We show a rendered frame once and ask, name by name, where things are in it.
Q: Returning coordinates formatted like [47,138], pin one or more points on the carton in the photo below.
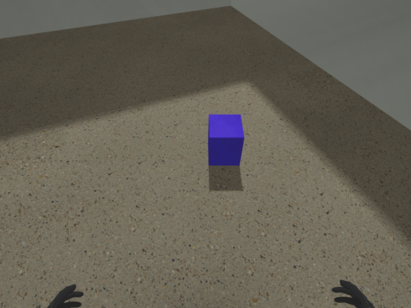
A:
[225,139]

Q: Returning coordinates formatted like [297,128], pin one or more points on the robot right hand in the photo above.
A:
[359,300]

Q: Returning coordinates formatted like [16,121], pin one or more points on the robot left hand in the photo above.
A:
[65,294]

